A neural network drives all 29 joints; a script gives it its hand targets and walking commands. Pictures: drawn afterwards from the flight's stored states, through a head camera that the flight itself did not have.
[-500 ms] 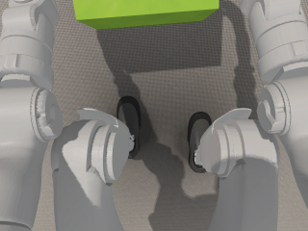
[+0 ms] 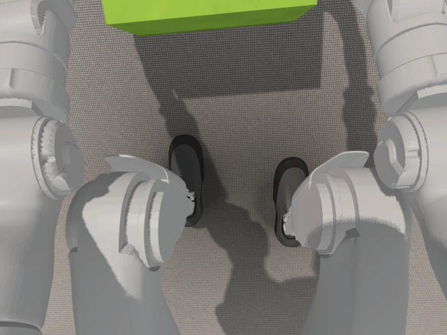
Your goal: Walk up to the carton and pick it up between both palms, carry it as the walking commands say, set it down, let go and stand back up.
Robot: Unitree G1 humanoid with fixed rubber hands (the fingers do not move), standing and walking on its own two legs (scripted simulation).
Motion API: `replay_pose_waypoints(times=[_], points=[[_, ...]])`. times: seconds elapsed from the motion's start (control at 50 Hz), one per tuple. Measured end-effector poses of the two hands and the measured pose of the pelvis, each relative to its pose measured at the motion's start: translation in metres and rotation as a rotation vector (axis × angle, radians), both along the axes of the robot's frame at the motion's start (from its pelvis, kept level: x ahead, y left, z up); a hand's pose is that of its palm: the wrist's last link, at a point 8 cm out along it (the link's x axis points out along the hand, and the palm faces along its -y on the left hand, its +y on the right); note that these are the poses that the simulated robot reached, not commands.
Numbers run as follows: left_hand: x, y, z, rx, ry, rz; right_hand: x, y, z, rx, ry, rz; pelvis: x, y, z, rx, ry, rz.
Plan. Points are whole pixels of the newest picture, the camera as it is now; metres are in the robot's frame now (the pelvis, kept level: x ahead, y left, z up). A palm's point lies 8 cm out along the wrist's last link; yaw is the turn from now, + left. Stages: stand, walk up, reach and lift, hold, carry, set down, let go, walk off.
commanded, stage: set down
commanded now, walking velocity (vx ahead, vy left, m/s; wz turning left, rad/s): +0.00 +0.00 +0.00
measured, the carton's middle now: out of the picture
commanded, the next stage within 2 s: none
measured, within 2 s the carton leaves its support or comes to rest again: neither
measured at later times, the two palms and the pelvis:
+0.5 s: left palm out of the picture +0.53 +0.25 -0.17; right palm out of the picture +0.56 -0.12 -0.18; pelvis +0.00 +0.00 +0.00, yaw +0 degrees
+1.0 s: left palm out of the picture +0.53 +0.26 -0.19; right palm out of the picture +0.57 -0.13 -0.19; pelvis +0.01 +0.00 +0.01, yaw +0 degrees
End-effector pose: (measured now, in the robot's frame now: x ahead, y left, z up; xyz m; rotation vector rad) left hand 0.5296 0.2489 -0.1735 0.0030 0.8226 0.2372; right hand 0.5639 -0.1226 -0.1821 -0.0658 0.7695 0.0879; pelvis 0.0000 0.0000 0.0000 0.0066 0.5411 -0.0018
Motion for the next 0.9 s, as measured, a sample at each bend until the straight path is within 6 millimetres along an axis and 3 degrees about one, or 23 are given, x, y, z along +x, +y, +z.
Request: replay_pose_waypoints(times=[0.6,0.9], points=[[-0.001,0.001,-0.002,-0.019,-0.01,0.005,0.002,-0.001,-0.002,-0.005,-0.018,0.009,0.002,-0.002,0.001,0.005,0.004,-0.003],[0.0,0.001,-0.011,0.015,-0.014,0.045,0.013,0.0,-0.004,-0.052,-0.027,-0.034,0.006,0.003,0.008,0.004,0.039,0.001]])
